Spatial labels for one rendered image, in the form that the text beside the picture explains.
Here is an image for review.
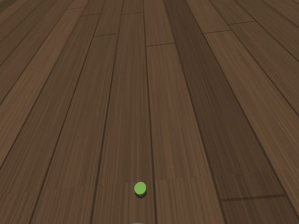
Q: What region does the tin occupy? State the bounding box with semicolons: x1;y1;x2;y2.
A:
135;182;147;196

